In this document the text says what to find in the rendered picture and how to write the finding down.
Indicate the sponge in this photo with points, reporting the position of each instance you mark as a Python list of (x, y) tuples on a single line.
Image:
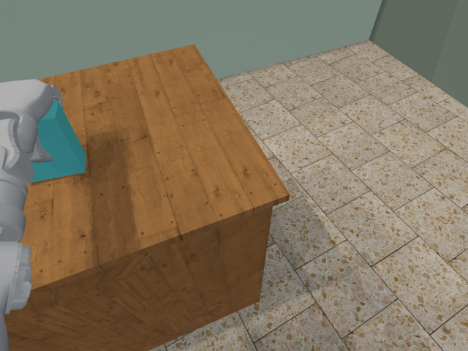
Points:
[(59, 139)]

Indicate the left robot hand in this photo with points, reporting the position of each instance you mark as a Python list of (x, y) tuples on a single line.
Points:
[(34, 98)]

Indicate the robot left upper arm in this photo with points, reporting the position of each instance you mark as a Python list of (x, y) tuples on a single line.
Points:
[(15, 282)]

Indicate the table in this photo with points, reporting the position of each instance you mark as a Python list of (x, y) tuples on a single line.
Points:
[(166, 231)]

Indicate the left robot forearm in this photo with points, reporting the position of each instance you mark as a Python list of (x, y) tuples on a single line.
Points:
[(18, 133)]

